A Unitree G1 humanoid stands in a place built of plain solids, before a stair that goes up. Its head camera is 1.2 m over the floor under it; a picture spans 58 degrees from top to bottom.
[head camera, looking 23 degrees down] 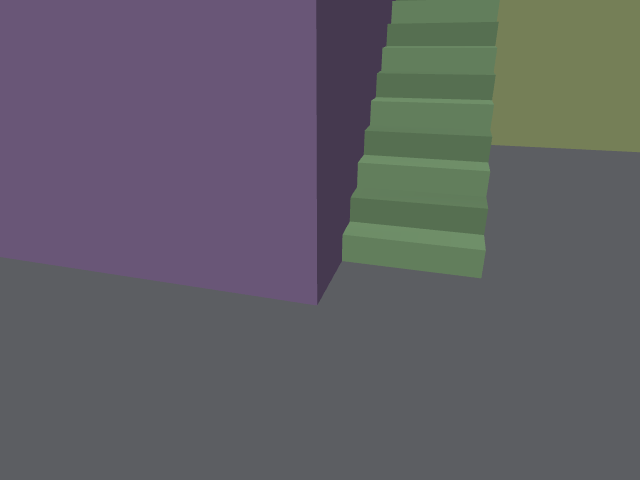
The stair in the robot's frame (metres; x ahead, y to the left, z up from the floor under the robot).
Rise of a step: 0.18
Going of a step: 0.21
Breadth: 0.94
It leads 16 degrees to the right of straight ahead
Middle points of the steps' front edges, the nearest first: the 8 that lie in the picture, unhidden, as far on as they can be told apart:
2.38 -0.50 0.18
2.58 -0.55 0.36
2.78 -0.61 0.54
2.98 -0.67 0.72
3.19 -0.73 0.90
3.39 -0.78 1.08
3.59 -0.84 1.26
3.79 -0.90 1.44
